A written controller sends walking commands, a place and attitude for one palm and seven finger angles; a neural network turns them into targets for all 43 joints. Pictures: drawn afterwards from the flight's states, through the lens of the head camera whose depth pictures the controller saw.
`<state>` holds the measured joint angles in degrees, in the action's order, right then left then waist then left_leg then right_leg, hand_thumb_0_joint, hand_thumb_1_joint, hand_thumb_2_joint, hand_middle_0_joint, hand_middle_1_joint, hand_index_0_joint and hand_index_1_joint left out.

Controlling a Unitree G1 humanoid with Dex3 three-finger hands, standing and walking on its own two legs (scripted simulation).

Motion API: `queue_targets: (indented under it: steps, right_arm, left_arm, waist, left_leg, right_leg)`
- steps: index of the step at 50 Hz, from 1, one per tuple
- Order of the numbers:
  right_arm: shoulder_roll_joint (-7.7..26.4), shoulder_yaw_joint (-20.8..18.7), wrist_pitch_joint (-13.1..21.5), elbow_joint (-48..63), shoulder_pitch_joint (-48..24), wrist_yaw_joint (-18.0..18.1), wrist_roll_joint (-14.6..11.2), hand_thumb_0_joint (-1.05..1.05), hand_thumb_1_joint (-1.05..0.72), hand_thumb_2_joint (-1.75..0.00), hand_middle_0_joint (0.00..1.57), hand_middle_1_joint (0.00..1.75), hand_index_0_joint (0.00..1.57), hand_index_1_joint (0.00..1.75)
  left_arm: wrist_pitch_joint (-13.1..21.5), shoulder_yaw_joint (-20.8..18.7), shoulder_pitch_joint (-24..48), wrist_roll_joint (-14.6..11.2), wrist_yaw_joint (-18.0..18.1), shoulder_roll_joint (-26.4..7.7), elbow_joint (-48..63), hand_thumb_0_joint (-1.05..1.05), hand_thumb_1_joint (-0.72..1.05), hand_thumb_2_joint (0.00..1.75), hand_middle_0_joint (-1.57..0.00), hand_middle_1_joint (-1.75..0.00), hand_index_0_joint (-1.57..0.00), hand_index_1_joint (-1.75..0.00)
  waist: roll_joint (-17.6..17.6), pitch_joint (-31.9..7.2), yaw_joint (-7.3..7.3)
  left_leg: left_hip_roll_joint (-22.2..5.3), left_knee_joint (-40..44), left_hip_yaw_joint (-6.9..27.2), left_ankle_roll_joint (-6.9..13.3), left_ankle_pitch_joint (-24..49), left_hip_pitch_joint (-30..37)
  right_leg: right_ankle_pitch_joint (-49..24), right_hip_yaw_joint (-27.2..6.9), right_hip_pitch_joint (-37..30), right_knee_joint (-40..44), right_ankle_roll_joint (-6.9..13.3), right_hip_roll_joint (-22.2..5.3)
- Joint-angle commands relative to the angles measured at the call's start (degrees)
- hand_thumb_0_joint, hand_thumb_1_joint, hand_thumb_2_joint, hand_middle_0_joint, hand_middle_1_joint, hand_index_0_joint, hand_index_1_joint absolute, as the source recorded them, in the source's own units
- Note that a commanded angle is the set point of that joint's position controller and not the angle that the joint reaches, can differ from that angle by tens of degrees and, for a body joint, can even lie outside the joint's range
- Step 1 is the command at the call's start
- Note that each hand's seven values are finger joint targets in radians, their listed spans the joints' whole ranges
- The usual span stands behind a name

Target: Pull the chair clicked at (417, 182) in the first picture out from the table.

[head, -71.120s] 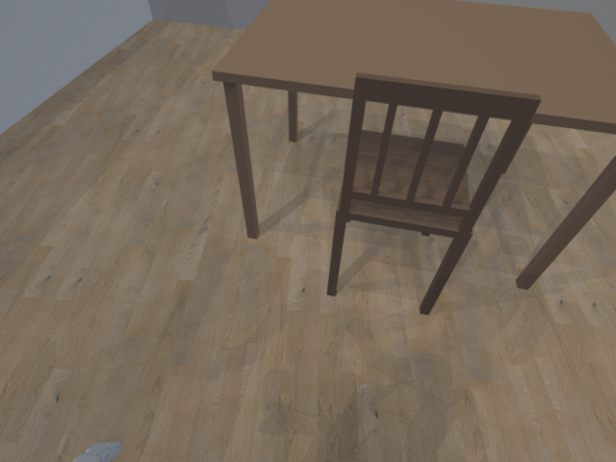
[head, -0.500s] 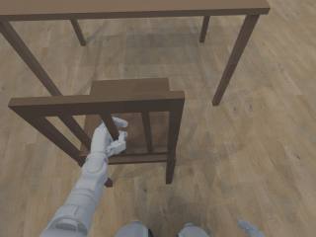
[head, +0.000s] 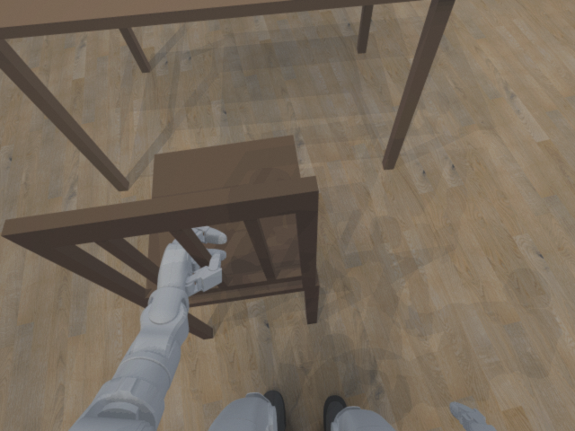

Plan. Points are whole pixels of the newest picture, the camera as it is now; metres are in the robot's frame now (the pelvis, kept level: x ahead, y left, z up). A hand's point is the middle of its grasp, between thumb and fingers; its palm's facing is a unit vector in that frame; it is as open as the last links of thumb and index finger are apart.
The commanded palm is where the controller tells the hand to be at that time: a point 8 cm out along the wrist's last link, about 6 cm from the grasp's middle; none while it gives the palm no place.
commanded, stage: step backward, pulling the chair out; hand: left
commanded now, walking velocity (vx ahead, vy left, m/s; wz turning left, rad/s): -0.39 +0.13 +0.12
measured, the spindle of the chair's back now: (204, 259) +0.36 +0.16 -0.08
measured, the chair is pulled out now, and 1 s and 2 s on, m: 0.41 0.58 0.76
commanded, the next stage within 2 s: stop walking, hand still on the chair in 1.44 s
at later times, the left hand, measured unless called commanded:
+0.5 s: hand (200, 322) +0.26 +0.15 -0.07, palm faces -0.02 -0.98 -0.18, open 5.1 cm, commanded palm +0.25 +0.20 -0.07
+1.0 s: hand (197, 397) +0.16 +0.14 -0.07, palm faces +0.01 -0.98 -0.18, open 5.0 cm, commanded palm +0.15 +0.19 -0.06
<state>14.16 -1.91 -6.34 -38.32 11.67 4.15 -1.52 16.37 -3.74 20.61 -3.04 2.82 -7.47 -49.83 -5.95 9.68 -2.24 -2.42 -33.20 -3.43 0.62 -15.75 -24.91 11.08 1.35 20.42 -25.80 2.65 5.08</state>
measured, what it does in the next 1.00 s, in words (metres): walks backwards: left foot, then right foot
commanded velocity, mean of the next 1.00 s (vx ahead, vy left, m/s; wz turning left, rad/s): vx -0.38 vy -0.05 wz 0.10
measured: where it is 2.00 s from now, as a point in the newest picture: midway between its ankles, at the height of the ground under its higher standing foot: outside the picture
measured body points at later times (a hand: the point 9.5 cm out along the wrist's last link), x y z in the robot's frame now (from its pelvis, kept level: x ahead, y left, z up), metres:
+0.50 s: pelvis -0.07 +0.01 +0.01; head +0.05 +0.00 +0.44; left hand +0.25 +0.20 -0.05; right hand +0.04 -0.20 -0.15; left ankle -0.05 +0.11 -0.73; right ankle -0.08 -0.13 -0.72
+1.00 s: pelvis -0.17 +0.00 +0.00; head -0.05 -0.01 +0.43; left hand +0.16 +0.19 -0.05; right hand -0.05 -0.27 -0.13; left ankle -0.17 +0.13 -0.73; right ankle -0.16 -0.12 -0.73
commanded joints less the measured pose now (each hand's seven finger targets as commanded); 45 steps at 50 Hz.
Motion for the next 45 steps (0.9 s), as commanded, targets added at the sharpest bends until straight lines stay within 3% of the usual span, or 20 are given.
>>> queue_targets:
  steps: [1,6,8,10,12,14,16,19,24,26,28,30,32,34,36,39,41,43,44,45]
  right_arm:
    - [7.6,-2.2,1.2,5.2,1.3,1.2,-0.8,0.00,-0.90,-0.90,0.20,0.30,0.20,0.30]
    - [8.4,-2.3,0.1,6.5,1.0,1.3,-1.2,0.00,-0.90,-0.90,0.20,0.30,0.20,0.30]
    - [8.4,-2.4,-0.6,7.6,2.1,1.6,-1.1,0.00,-0.90,-0.90,0.20,0.30,0.20,0.30]
    - [8.4,-2.1,-0.8,9.4,-0.5,1.3,-0.4,0.00,-0.90,-0.90,0.20,0.30,0.20,0.30]
    - [6.9,-2.2,-0.4,9.8,-0.4,-0.2,1.3,0.00,-0.90,-0.90,0.20,0.30,0.20,0.30]
    - [6.1,-2.5,0.8,8.9,0.8,-1.4,2.3,0.00,-0.90,-0.90,0.20,0.30,0.20,0.30]
    - [5.3,-2.3,2.8,7.5,2.7,-2.1,2.6,0.00,-0.90,-0.90,0.20,0.30,0.20,0.30]
    - [6.0,-2.7,4.5,5.1,3.1,-1.6,2.8,0.00,-0.90,-0.90,0.20,0.30,0.20,0.30]
    - [6.6,-2.6,5.7,2.3,3.0,-0.5,2.6,0.00,-0.90,-0.90,0.20,0.30,0.20,0.30]
    - [6.2,-2.3,5.7,2.2,2.1,-0.4,2.0,0.00,-0.90,-0.90,0.20,0.30,0.20,0.30]
    - [5.6,-2.2,5.1,2.8,-0.3,-0.1,1.2,0.00,-0.90,-0.90,0.20,0.30,0.20,0.30]
    - [6.3,-3.5,4.5,2.8,1.0,0.8,0.1,0.00,-0.90,-0.90,0.20,0.30,0.20,0.30]
    - [5.6,-2.4,5.0,3.6,-3.9,1.1,0.0,0.00,-0.90,-0.90,0.20,0.30,0.20,0.30]
    - [6.3,-1.6,5.4,3.5,-4.3,1.2,-0.4,0.00,-0.90,-0.90,0.20,0.30,0.20,0.30]
    - [6.5,-1.4,5.1,4.1,-4.1,1.6,-0.8,0.00,-0.90,-0.90,0.20,0.30,0.20,0.30]
    - [8.3,-2.5,4.4,5.3,-2.4,2.5,-0.6,0.00,-0.90,-0.90,0.20,0.30,0.20,0.30]
    - [8.4,-3.1,3.8,6.4,-1.0,2.2,0.1,0.00,-0.90,-0.90,0.20,0.30,0.20,0.30]
    - [7.6,-2.8,3.4,7.9,-2.4,0.9,1.1,0.00,-0.90,-0.90,0.20,0.30,0.20,0.30]
    - [7.3,-3.2,3.5,7.7,-2.2,0.0,1.6,0.00,-0.90,-0.90,0.20,0.30,0.20,0.30]
    - [6.6,-3.1,3.8,7.2,-1.1,-0.7,1.9,0.00,-0.90,-0.90,0.20,0.30,0.20,0.30]
  left_arm:
    - [0.5,-0.1,12.9,4.2,2.8,-12.8,6.7,0.00,0.90,0.90,-0.50,-1.45,-0.50,-1.45]
    - [-0.7,1.4,9.4,3.3,2.4,-10.6,8.6,0.00,0.90,0.90,-0.50,-1.45,-0.50,-1.45]
    - [-0.2,2.7,8.4,3.3,1.8,-9.2,11.4,0.00,0.90,0.90,-0.50,-1.45,-0.50,-1.45]
    - [-0.2,3.3,6.1,2.1,1.4,-8.8,16.2,0.00,0.90,0.90,-0.50,-1.45,-0.50,-1.45]
    - [-0.7,2.9,3.7,2.7,1.0,-7.9,19.1,0.00,0.90,0.90,-0.50,-1.45,-0.50,-1.45]
    - [-1.1,1.2,5.3,3.0,1.3,-8.8,20.3,0.00,0.90,0.90,-0.50,-1.45,-0.50,-1.45]
    - [-1.2,1.7,7.3,4.1,1.2,-7.6,19.0,0.00,0.90,0.90,-0.50,-1.45,-0.50,-1.45]
    - [-1.0,0.0,13.1,5.7,1.1,-10.7,17.0,0.00,0.90,0.90,-0.50,-1.45,-0.50,-1.45]
    - [-0.6,-1.2,14.1,5.9,1.3,-12.4,11.4,0.00,0.90,0.90,-0.50,-1.45,-0.50,-1.45]
    - [-0.5,-0.4,14.3,5.4,1.1,-11.3,10.2,0.00,0.90,0.90,-0.50,-1.45,-0.50,-1.45]
    - [0.0,-2.1,13.9,5.1,1.1,-13.6,9.5,0.00,0.90,0.90,-0.50,-1.45,-0.50,-1.45]
    - [0.2,-5.3,10.9,4.2,1.5,-17.5,9.5,0.00,0.90,0.90,-0.50,-1.45,-0.50,-1.45]
    - [-0.9,-4.4,8.3,3.8,1.3,-15.5,10.5,0.00,0.90,0.90,-0.50,-1.45,-0.50,-1.45]
    - [-2.5,-5.8,5.7,3.6,1.9,-16.3,11.9,0.00,0.90,0.90,-0.50,-1.45,-0.50,-1.45]
    - [-3.5,-4.1,2.9,2.4,2.0,-14.0,12.9,0.00,0.90,0.90,-0.50,-1.45,-0.50,-1.45]
    - [-4.4,-2.2,2.7,1.6,2.1,-12.7,16.5,0.00,0.90,0.90,-0.50,-1.45,-0.50,-1.45]
    - [-3.8,0.0,5.0,2.2,1.4,-10.7,21.0,0.00,0.90,0.90,-0.50,-1.45,-0.50,-1.45]
    - [-3.4,1.0,5.1,2.5,1.0,-9.2,25.1,0.00,0.90,0.90,-0.50,-1.45,-0.50,-1.45]
    - [-3.5,0.2,4.6,2.7,1.0,-9.7,26.2,0.00,0.90,0.90,-0.50,-1.45,-0.50,-1.45]
    - [-3.7,0.2,3.5,2.7,1.2,-8.9,24.3,0.00,0.90,0.90,-0.50,-1.45,-0.50,-1.45]
  waist:
    - [8.5,-26.3,0.17]
    - [9.0,-27.3,-0.12]
    - [9.2,-29.3,-0.85]
    - [-1.7,-30.1,0.24]
    - [-7.5,-28.7,0.77]
    - [-5.9,-26.4,0.86]
    - [-0.6,-26.2,0.31]
    - [-1.8,-22.7,-0.40]
    - [-6.0,-23.0,-0.33]
    - [-3.6,-23.6,-0.10]
    - [3.2,-23.7,0.38]
    - [14.6,-26.6,0.49]
    - [10.8,-25.6,2.56]
    - [8.8,-26.0,2.13]
    - [11.7,-27.4,1.72]
    - [14.3,-25.4,0.47]
    - [9.5,-25.6,-0.16]
    - [-9.0,-27.3,0.80]
    - [-13.2,-27.5,1.20]
    - [-12.2,-25.8,1.48]
  left_leg:
    - [0.7,-7.3,5.5,-0.6,-6.0,4.1]
    - [-0.1,0.8,6.4,-0.4,0.6,4.8]
    - [-0.6,5.9,6.4,-0.1,10.3,9.3]
    - [-6.6,11.9,13.3,2.0,31.5,17.7]
    - [-12.4,12.6,18.4,4.7,46.9,25.9]
    - [-15.2,11.3,20.4,7.3,53.2,31.4]
    - [-15.6,5.7,18.3,7.4,64.2,39.3]
    - [-14.8,6.1,16.3,6.0,56.1,34.9]
    - [-13.0,4.9,15.5,5.6,45.4,29.2]
    - [-11.2,2.6,14.4,4.5,40.0,24.2]
    - [-6.4,-1.3,10.4,1.3,23.4,14.7]
    - [1.2,-12.3,5.6,-2.7,-4.1,6.9]
    - [2.0,-20.8,10.2,-2.9,-13.5,-0.7]
    - [0.9,-15.0,11.8,-2.8,-11.9,-1.7]
    - [0.4,-5.9,10.5,-2.9,-7.3,0.7]
    - [-2.1,5.0,7.9,-1.8,9.6,9.2]
    - [-5.3,8.1,9.4,-0.1,26.5,16.4]
    - [-10.5,9.7,16.1,3.6,42.2,20.9]
    - [-12.5,9.9,18.1,5.6,45.7,24.0]
    - [-13.4,8.9,18.4,6.8,47.4,24.8]
  right_leg:
    - [-43.5,-11.5,-15.3,2.6,-4.9,-18.5]
    - [-45.0,-8.6,-20.8,0.1,-6.3,-16.7]
    - [-43.6,-6.6,-21.0,-0.9,-7.7,-14.1]
    - [-26.0,-3.7,-12.5,-5.6,-5.4,-9.6]
    - [4.9,-3.3,-0.6,-11.9,-3.4,-5.5]
    - [16.5,-4.0,7.0,-17.4,-2.4,-4.1]
    - [11.7,-4.3,9.8,-14.0,-2.3,-5.1]
    - [9.7,-3.3,6.0,-9.2,-1.8,-5.4]
    - [6.6,-2.8,0.8,-3.3,-2.1,-5.9]
    - [-2.1,-2.6,-3.7,0.9,-2.1,-6.9]
    - [-19.9,-5.6,-9.4,4.0,-1.1,-11.8]
    - [-34.8,-13.0,-13.8,3.2,4.3,-21.3]
    - [-43.2,-15.0,-16.1,0.3,7.8,-26.3]
    - [-45.3,-12.2,-19.7,-2.8,7.1,-26.0]
    - [-46.2,-10.4,-22.2,-5.0,4.6,-23.4]
    - [-36.5,-5.9,-17.0,-4.8,0.3,-18.4]
    - [-26.5,-1.9,-11.5,-4.7,-3.6,-11.7]
    - [-5.4,-0.3,-5.4,-13.4,-4.1,-7.1]
    - [9.8,-0.7,-0.9,-15.8,-3.7,-5.6]
    - [16.0,-1.2,1.8,-16.3,-3.1,-4.9]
